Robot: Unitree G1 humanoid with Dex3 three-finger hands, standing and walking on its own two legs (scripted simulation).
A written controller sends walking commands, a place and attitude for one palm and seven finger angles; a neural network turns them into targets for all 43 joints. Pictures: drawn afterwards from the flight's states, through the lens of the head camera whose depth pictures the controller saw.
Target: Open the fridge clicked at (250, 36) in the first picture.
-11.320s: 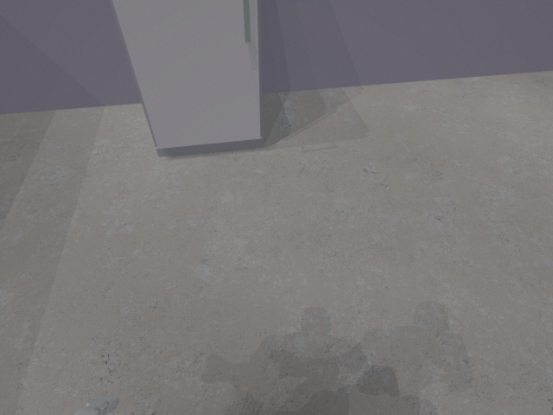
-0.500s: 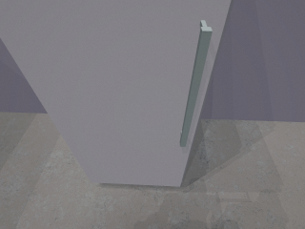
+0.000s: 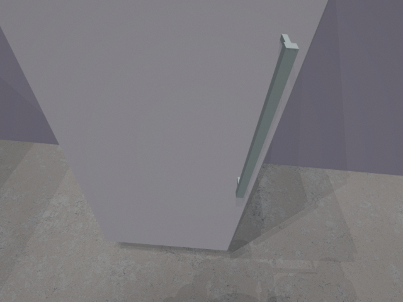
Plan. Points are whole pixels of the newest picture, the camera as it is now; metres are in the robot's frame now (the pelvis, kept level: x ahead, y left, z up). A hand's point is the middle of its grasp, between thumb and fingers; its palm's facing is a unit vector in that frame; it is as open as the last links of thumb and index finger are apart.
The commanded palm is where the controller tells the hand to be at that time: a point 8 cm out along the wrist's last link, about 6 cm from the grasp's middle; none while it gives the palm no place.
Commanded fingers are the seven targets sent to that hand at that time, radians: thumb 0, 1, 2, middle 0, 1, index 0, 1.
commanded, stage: look again from close up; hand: right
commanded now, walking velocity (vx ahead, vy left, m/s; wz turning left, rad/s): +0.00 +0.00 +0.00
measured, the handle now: (256, 135) +0.46 -0.10 +0.10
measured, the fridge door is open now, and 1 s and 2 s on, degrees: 0 0 0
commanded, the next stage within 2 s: raise the hand to about handle height in 0.76 s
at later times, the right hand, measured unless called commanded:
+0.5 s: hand out of the picture +0.02 -0.15 -0.16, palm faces +0.02 +0.98 -0.21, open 7.3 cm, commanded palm none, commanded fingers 0.00 -0.90 -0.90 0.20 0.30 0.20 0.30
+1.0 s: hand out of the picture +0.13 -0.17 -0.07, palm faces +0.25 +0.95 -0.18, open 7.3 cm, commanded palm +0.10 -0.20 -0.06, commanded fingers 0.00 -0.71 -0.82 0.21 0.42 0.21 0.42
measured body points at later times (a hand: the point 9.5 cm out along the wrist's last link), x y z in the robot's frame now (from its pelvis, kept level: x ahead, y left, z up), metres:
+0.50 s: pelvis +0.00 +0.03 +0.00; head +0.02 +0.05 +0.45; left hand +0.01 +0.25 -0.16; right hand +0.02 -0.20 -0.15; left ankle +0.01 +0.15 -0.74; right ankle -0.01 -0.09 -0.74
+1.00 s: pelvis +0.00 +0.03 +0.00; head +0.00 +0.04 +0.45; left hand +0.07 +0.27 -0.14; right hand +0.11 -0.22 -0.05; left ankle +0.01 +0.15 -0.74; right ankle -0.01 -0.09 -0.74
